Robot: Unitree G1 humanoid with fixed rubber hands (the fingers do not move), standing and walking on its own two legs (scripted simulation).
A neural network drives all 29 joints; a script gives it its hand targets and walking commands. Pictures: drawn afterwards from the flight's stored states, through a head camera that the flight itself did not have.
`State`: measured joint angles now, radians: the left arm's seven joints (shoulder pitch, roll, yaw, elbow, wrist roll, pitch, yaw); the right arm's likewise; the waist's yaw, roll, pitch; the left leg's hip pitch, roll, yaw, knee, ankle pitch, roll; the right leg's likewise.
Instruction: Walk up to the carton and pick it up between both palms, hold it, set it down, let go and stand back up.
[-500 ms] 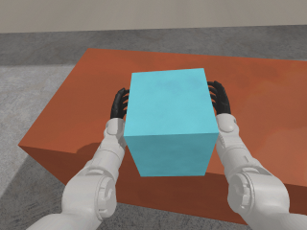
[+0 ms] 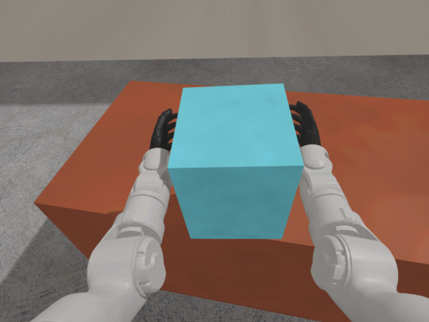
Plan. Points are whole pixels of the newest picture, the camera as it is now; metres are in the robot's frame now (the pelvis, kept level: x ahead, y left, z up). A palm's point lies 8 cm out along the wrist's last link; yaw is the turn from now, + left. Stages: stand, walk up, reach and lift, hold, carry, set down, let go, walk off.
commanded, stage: reach and lift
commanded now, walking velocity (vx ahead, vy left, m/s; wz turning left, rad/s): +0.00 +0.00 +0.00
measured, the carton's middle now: (234, 165) +0.40 -0.04 +0.08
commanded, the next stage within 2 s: hold in 1.70 s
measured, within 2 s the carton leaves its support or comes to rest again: neither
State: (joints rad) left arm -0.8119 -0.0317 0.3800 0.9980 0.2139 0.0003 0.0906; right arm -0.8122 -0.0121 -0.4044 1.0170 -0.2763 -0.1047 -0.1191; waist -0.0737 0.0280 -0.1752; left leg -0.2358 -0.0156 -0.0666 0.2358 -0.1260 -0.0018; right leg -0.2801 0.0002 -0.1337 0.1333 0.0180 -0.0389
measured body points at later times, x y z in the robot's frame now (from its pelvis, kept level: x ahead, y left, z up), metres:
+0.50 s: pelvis +0.01 +0.01 +0.00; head -0.02 +0.03 +0.45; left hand +0.42 +0.13 +0.16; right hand +0.39 -0.17 +0.16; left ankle -0.01 +0.12 -0.75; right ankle +0.05 -0.09 -0.75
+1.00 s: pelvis -0.01 +0.04 +0.00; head +0.01 +0.05 +0.45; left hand +0.39 +0.12 +0.19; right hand +0.37 -0.17 +0.16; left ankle -0.01 +0.12 -0.75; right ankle +0.05 -0.09 -0.75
